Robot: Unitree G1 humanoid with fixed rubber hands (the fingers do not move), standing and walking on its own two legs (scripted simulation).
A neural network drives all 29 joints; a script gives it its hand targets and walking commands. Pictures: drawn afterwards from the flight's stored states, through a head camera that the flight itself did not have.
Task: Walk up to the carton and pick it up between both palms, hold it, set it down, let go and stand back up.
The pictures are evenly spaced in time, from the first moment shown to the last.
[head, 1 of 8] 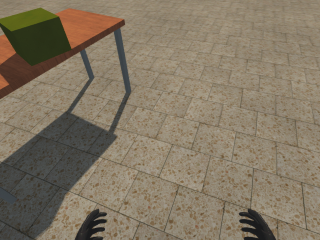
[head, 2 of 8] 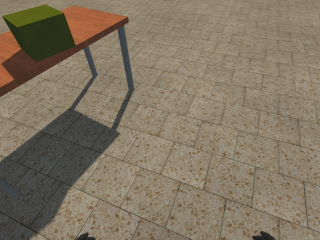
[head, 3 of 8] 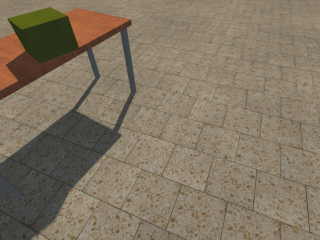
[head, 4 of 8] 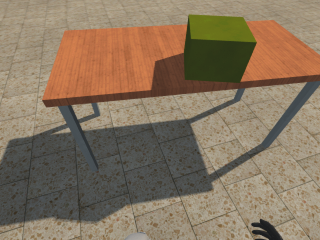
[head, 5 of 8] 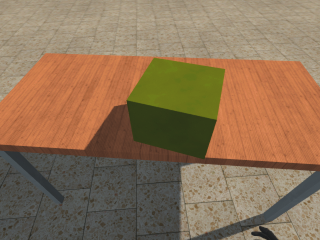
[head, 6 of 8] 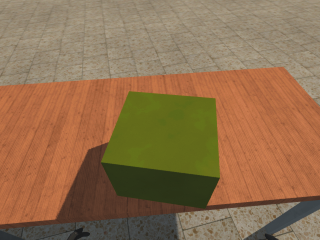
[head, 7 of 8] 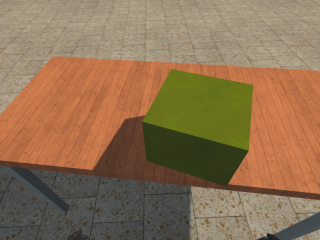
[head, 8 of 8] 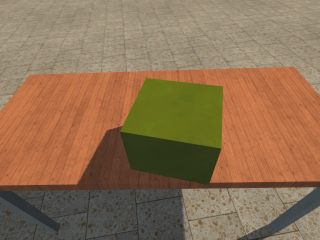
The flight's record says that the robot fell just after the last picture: no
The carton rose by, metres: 0.00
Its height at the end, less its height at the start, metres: +0.00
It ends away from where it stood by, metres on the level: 0.00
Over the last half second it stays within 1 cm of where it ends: yes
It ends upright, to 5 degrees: yes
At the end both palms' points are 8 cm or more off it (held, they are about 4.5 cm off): yes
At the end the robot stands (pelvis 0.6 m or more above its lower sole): yes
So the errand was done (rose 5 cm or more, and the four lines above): no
